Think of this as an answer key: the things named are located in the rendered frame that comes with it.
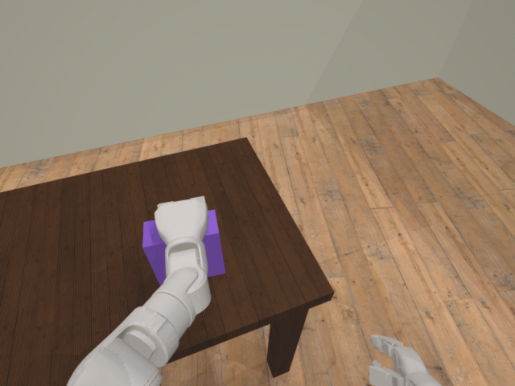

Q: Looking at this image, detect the left robot upper arm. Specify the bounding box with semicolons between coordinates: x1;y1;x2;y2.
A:
73;337;163;386

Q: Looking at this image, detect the robot left hand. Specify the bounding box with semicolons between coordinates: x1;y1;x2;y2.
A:
154;196;208;246

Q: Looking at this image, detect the sponge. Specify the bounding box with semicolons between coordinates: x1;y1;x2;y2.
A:
142;209;225;286

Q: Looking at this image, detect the robot left forearm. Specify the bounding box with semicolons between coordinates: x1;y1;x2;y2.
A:
67;237;211;386

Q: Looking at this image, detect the robot right hand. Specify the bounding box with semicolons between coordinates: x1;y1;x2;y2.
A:
369;335;429;386

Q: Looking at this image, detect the table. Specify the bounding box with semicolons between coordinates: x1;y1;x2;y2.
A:
0;138;335;386

